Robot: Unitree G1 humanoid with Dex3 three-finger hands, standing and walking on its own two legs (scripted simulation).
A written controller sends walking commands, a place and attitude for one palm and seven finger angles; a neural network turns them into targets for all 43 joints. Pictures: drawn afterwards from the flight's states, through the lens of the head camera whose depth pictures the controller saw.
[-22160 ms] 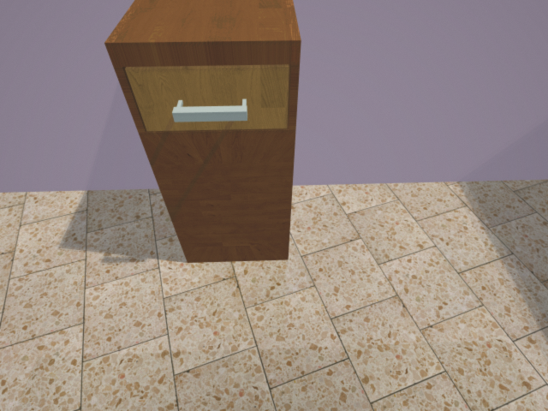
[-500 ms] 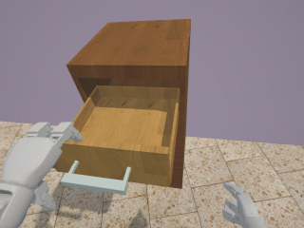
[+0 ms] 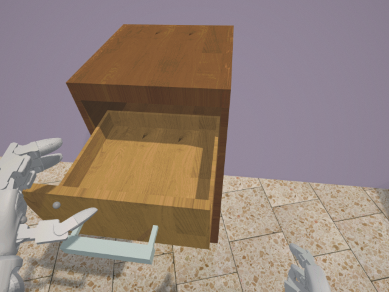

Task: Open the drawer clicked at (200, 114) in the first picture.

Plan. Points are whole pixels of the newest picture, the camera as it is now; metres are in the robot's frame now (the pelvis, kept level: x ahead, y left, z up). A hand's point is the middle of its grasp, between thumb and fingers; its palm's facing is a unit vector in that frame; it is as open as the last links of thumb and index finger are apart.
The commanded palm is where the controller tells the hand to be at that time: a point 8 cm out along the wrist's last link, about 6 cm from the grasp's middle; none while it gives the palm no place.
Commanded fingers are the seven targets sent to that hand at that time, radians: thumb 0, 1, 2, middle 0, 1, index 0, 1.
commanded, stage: draw the hand back to the body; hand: left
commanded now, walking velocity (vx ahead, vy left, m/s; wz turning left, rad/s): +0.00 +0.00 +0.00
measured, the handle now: (112, 237) +0.22 +0.20 +0.01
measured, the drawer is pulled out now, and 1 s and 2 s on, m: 0.30 0.30 0.30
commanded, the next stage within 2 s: step back with the hand held close in 0.52 s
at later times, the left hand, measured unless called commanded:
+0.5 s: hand (41, 215) +0.17 +0.23 +0.19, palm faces +0.43 -0.81 -0.40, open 7.6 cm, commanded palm +0.12 +0.27 +0.21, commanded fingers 0.00 0.90 0.90 -0.20 -0.30 -0.20 -0.30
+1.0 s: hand (40, 225) +0.16 +0.23 +0.18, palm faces +0.29 -0.79 -0.54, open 7.4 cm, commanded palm +0.09 +0.28 +0.21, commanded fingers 0.00 0.90 0.90 -0.20 -0.30 -0.20 -0.30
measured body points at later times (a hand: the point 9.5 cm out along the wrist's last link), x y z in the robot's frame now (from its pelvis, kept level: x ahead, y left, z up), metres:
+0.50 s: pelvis +0.00 -0.01 +0.00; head -0.02 -0.04 +0.45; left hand +0.14 +0.27 +0.21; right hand +0.20 -0.22 -0.08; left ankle -0.02 +0.10 -0.74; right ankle -0.03 -0.09 -0.74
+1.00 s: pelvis -0.04 +0.00 +0.00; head -0.01 -0.01 +0.45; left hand +0.14 +0.27 +0.21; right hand +0.13 -0.25 -0.09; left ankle -0.02 +0.10 -0.74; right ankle -0.03 -0.09 -0.74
